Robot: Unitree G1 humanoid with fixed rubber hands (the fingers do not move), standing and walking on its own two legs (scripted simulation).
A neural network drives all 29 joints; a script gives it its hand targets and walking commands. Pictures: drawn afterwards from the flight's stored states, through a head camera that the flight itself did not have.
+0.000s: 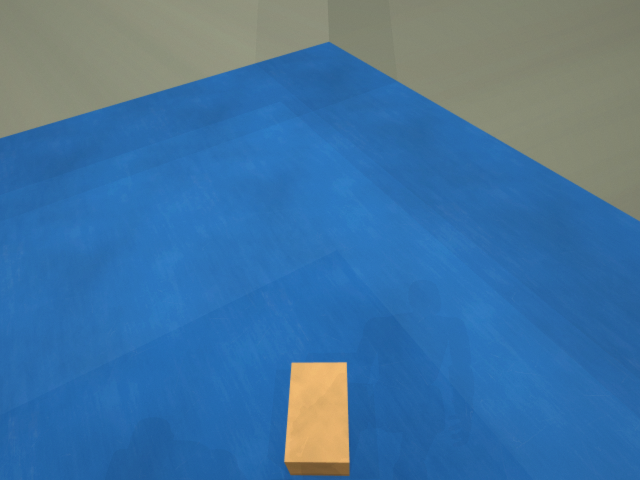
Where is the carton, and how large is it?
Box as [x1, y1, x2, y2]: [284, 362, 348, 475]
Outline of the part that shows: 346,362 291,364 284,462 290,474 348,475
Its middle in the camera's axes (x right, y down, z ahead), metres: +0.00 +0.50 +1.13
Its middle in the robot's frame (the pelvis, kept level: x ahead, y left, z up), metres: +0.44 +0.06 -0.69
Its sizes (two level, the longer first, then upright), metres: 0.268 0.166 0.145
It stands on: the floor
